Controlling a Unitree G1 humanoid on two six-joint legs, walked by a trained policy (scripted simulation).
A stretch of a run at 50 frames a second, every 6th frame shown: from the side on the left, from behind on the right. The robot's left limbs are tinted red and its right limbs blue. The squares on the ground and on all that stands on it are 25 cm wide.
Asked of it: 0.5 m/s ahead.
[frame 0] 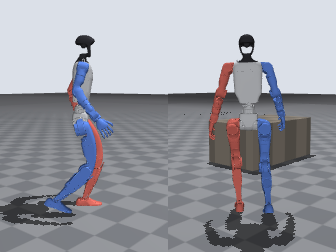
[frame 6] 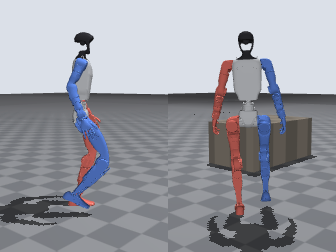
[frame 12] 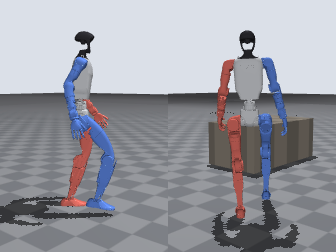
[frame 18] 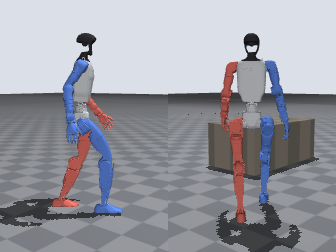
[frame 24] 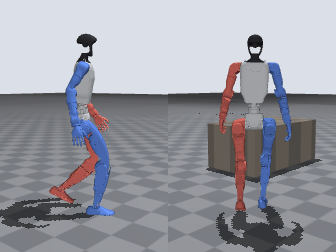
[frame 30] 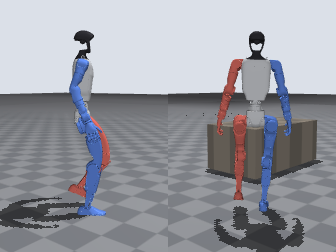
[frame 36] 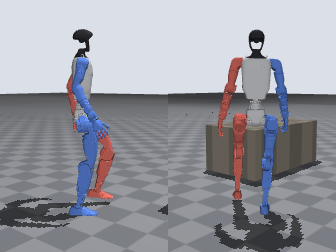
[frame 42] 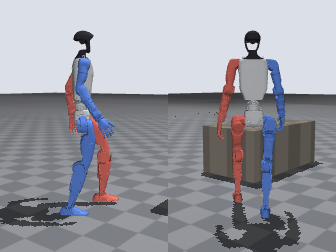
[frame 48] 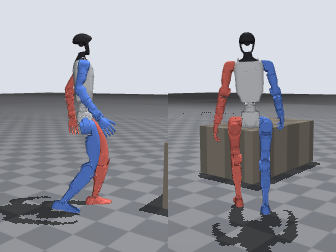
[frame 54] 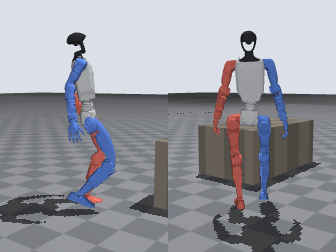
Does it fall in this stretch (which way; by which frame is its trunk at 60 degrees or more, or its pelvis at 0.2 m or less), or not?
no
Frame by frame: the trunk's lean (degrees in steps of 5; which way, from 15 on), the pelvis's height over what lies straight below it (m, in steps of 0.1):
0: 5, 0.8
6: 5, 0.8
12: 5, 0.8
18: 5, 0.8
24: 5, 0.8
30: 0, 0.8
36: 0, 0.8
42: 0, 0.8
48: 5, 0.8
54: 10, 0.8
